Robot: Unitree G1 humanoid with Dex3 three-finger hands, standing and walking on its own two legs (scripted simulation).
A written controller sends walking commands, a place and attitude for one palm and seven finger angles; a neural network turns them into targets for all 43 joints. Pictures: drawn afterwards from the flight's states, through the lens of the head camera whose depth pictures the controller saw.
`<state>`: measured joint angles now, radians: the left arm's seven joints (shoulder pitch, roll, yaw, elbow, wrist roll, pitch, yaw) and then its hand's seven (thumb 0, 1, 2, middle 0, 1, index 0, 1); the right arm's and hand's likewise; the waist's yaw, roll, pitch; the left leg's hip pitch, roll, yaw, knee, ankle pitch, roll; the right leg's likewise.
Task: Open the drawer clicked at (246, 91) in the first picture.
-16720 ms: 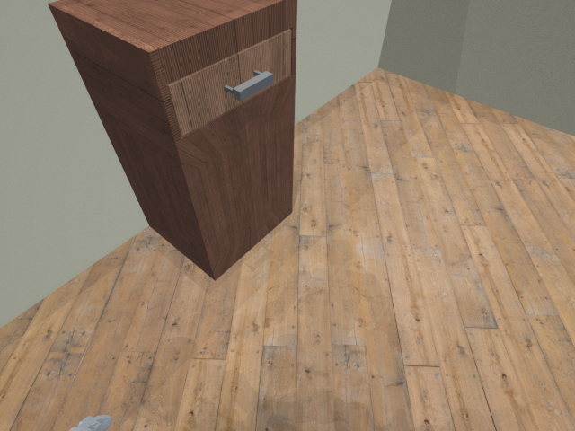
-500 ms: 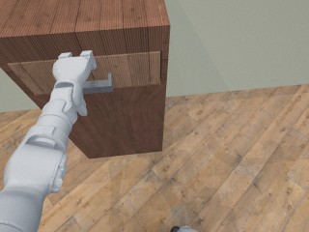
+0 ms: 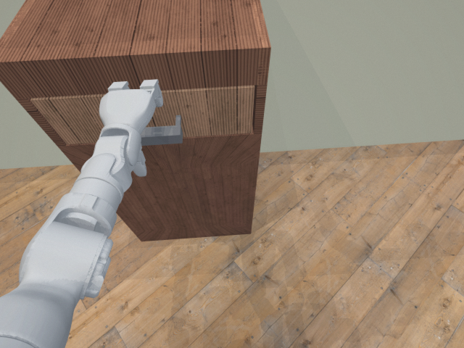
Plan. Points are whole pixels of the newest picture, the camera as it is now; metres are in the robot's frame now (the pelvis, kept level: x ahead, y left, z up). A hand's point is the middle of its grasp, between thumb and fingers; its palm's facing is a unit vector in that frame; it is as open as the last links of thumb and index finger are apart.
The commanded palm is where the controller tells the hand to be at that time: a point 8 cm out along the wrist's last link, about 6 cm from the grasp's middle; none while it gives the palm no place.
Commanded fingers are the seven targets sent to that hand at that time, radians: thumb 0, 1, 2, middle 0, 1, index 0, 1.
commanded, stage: lower the fingers behind the handle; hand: left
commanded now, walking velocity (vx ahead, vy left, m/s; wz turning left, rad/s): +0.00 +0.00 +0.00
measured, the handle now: (151, 128) +0.55 +0.15 +0.01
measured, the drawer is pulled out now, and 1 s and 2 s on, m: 0.00 0.00 0.00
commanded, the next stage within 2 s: close the thumb around the handle in 1.56 s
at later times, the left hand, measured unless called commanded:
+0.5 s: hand (141, 143) +0.49 +0.16 +0.03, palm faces -0.04 -0.02 -1.00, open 13.9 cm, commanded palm +0.48 +0.16 +0.08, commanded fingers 0.00 -0.50 0.30 -0.30 -1.20 -0.30 -1.20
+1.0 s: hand (149, 149) +0.50 +0.15 +0.00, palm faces -0.05 -0.04 -1.00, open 13.9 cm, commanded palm +0.49 +0.16 +0.05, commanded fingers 0.00 -0.50 0.30 -0.30 -1.20 -0.30 -1.20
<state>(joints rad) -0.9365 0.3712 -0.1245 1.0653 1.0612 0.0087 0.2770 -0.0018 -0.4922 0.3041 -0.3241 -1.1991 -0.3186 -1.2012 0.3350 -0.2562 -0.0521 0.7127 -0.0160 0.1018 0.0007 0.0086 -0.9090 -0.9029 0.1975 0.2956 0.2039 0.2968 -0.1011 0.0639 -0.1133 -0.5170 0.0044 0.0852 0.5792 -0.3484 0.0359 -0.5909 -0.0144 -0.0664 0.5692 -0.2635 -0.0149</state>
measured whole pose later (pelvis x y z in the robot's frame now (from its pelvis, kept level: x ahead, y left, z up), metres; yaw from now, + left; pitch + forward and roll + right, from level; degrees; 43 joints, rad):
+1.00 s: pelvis -0.01 +0.00 -0.02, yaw +0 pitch +23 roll -1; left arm -0.97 0.41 -0.06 1.20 1.10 -0.02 0.39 0.00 -0.49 0.30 -0.32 -1.20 -0.32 -1.20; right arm 0.37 -0.26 -0.05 0.74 -0.05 0.06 0.00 0.01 -0.91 -0.90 0.20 0.30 0.20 0.30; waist -0.16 0.06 -0.14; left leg -0.75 0.02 0.08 0.76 -0.41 0.04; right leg -0.81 -0.01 -0.07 0.72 -0.30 -0.02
